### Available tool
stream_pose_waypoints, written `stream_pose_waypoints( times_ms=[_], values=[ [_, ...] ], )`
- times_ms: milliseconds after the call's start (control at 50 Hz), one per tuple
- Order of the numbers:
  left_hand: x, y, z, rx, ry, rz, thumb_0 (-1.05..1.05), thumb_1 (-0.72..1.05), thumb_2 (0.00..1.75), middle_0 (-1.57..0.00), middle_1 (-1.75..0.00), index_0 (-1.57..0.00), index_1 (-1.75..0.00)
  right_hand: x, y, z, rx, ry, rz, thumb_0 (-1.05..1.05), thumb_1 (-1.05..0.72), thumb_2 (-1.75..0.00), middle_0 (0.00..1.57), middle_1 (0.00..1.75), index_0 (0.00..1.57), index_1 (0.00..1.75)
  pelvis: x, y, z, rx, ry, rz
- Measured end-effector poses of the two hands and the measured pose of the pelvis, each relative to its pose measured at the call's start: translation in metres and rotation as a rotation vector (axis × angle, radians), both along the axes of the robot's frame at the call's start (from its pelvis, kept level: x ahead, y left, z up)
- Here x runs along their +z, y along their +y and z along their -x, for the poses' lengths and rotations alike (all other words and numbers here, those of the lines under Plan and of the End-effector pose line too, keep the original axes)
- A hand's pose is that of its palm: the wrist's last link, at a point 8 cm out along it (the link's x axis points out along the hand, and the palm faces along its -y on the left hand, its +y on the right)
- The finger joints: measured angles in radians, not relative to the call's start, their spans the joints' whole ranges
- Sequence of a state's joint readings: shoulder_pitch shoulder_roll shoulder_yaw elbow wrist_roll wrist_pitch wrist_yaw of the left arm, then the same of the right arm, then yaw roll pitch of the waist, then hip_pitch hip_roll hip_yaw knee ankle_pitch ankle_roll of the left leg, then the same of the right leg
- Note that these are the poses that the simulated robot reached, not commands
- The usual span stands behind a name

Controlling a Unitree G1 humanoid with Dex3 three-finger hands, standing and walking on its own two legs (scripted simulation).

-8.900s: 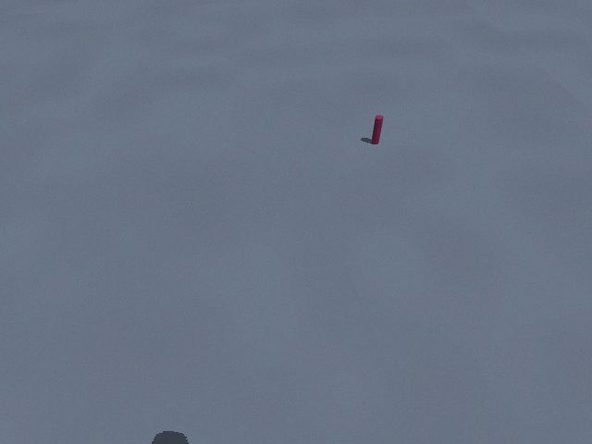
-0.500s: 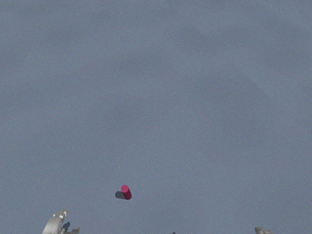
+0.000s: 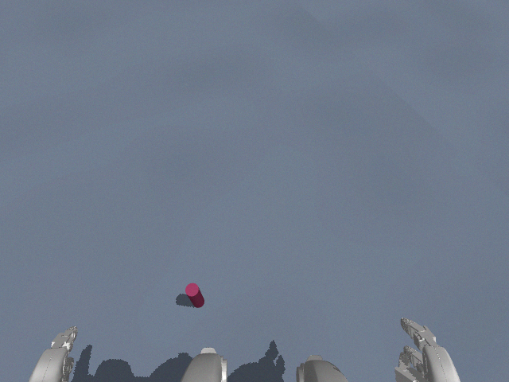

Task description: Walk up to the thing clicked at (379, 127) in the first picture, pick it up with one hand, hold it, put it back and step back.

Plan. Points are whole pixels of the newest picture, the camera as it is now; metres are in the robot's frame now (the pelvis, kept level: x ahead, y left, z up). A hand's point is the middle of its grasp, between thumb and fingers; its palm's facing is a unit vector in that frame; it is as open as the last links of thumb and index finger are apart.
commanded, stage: go down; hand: left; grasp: from the side
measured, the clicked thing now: (195, 296) +0.40 +0.21 -0.62
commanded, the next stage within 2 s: none
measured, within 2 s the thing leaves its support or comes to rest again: neither
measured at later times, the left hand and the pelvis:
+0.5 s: hand (86, 356) +0.19 +0.32 -0.17, palm faces +0.15 -0.95 -0.25, open 17.5 cm; pelvis -0.01 +0.00 -0.08, yaw +0 degrees
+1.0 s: hand (92, 314) +0.27 +0.36 -0.25, palm faces +0.16 -0.97 -0.18, open 17.3 cm; pelvis -0.06 -0.01 -0.21, yaw -3 degrees
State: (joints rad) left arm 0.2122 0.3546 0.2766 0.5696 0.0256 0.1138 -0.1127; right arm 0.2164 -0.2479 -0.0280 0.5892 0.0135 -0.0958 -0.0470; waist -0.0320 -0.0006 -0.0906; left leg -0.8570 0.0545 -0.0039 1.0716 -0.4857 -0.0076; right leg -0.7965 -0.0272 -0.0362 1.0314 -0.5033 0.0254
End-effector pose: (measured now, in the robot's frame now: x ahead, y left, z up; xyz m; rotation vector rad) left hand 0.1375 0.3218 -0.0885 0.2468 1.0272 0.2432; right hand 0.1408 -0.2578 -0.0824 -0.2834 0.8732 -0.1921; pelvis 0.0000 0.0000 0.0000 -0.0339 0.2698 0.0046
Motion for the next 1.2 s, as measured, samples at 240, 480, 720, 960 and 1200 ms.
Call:
stream_pose_waypoints(
  times_ms=[240,480,720,960,1200],
  values=[
    [-0.012,0.013,0.003,0.017,-0.022,0.013,0.0,-0.55,0.01,-0.09,-0.06,-0.09,-0.06,-0.008,0.012,-0.03,0.064,-0.094,0.02,0.01,-0.89,-0.89,0.21,0.3,0.2,0.3,-0.02,0.0,-0.003,0.008,0.056,0.012],
    [-0.052,0.038,-0.021,0.01,-0.197,0.034,0.0,-0.57,0.0,-0.09,-0.05,-0.09,-0.05,-0.063,0.005,-0.023,0.116,-0.05,0.046,0.01,-0.91,-0.9,0.21,0.3,0.2,0.3,-0.069,-0.001,0.012,0.001,0.166,0.012],
    [-0.109,0.065,-0.075,-0.06,-0.459,0.051,-0.01,-0.58,0.05,-0.08,-0.09,-0.07,-0.1,-0.157,-0.01,0.004,0.14,0.065,0.077,0.01,-0.9,-0.89,0.21,0.3,0.2,0.3,-0.147,-0.005,0.04,-0.016,0.268,0.024],
    [-0.139,0.086,-0.101,-0.073,-0.598,0.052,-0.01,-0.53,0.08,-0.07,-0.11,-0.06,-0.11,-0.218,-0.019,0.038,0.143,0.165,0.095,0.01,-0.89,-0.89,0.21,0.3,0.21,0.3,-0.198,-0.008,0.057,-0.029,0.311,0.033],
    [-0.163,0.098,-0.12,-0.101,-0.698,0.068,-0.01,-0.51,0.06,-0.07,-0.09,-0.06,-0.09,-0.252,-0.027,0.06,0.151,0.195,0.136,0.0,-0.9,-0.9,0.21,0.3,0.21,0.3,-0.239,-0.007,0.072,-0.043,0.306,0.046]
  ],
)
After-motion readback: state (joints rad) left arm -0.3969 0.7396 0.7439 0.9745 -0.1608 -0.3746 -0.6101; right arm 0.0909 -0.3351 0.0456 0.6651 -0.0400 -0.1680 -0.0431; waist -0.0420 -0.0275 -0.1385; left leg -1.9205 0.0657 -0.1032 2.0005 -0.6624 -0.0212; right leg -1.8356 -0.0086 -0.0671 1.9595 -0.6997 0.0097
